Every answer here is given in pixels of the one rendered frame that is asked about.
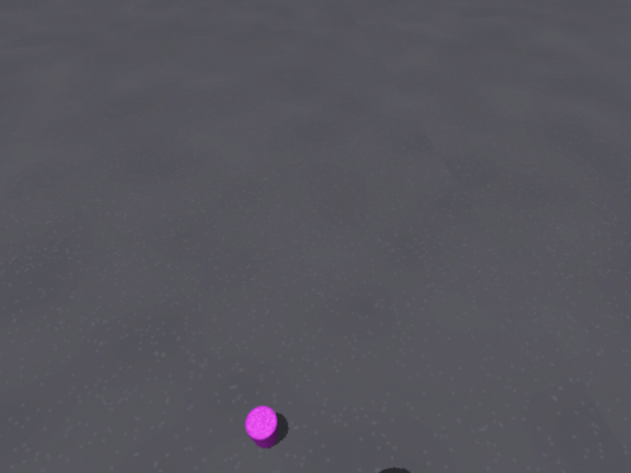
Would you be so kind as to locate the cup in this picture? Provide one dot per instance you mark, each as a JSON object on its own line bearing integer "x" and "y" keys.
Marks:
{"x": 262, "y": 426}

